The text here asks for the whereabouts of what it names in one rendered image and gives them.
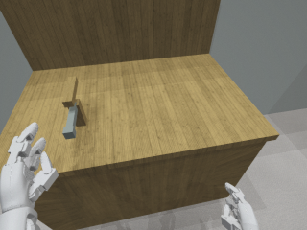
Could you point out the robot right hand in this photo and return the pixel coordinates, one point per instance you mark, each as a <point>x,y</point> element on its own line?
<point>244,217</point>

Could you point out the counter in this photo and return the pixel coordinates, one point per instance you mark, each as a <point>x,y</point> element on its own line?
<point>160,124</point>

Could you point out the tap lever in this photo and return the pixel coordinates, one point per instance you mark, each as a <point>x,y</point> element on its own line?
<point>69,131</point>

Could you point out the robot left hand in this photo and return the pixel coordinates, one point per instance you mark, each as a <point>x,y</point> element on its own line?
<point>17,175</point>

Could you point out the robot left forearm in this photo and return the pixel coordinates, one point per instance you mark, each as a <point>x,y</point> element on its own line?
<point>19,218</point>

